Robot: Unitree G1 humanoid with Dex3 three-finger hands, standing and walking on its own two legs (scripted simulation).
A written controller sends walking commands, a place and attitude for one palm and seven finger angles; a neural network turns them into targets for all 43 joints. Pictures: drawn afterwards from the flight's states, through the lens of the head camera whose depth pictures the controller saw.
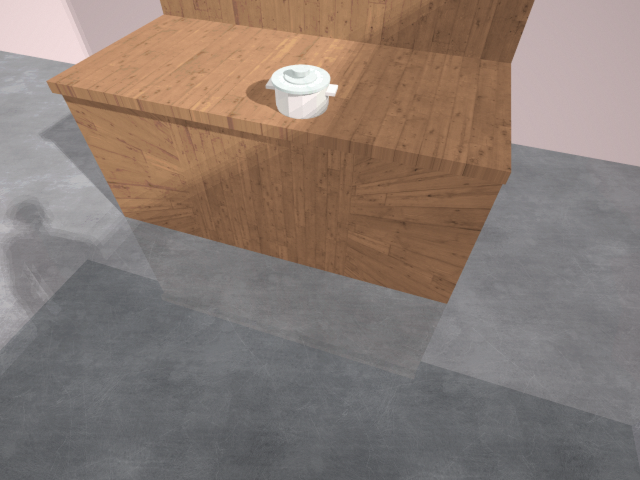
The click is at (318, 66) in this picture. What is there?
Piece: lid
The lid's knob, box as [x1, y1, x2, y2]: [292, 64, 309, 76]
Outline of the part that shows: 292,67 292,73 296,76 304,76 307,75 309,72 309,68 306,65 300,64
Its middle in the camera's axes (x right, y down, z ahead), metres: -0.06 -0.48 +1.10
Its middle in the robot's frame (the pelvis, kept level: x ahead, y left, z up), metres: +1.14 +0.11 -0.02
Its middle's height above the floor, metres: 0.76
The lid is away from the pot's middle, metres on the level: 0.00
